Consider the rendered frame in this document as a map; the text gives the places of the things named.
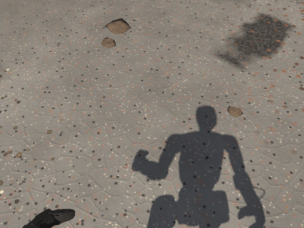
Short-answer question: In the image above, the left robot hand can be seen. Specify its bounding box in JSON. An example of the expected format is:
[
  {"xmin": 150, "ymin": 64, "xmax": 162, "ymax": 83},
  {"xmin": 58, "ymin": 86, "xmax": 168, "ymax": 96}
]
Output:
[{"xmin": 22, "ymin": 208, "xmax": 75, "ymax": 228}]

